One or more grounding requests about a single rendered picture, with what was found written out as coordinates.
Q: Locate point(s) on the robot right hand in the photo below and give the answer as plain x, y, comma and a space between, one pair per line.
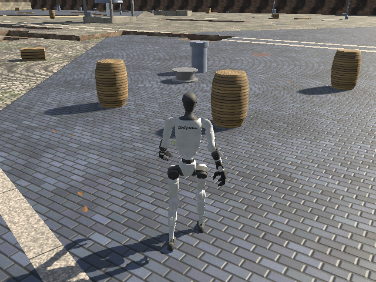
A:
223, 177

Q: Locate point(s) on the robot right shin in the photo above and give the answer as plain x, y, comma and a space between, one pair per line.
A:
201, 208

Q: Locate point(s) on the left robot foot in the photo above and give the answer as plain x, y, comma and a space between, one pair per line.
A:
170, 245

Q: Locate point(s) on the left robot forearm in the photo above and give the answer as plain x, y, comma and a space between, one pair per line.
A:
162, 150

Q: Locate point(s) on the left robot upper arm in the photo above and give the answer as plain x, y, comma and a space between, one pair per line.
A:
170, 123

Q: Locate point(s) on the right robot forearm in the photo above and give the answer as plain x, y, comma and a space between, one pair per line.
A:
217, 159

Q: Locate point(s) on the robot left hand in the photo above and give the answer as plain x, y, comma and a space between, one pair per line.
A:
167, 154

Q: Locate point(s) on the right robot upper arm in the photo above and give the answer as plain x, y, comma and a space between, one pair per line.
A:
209, 134

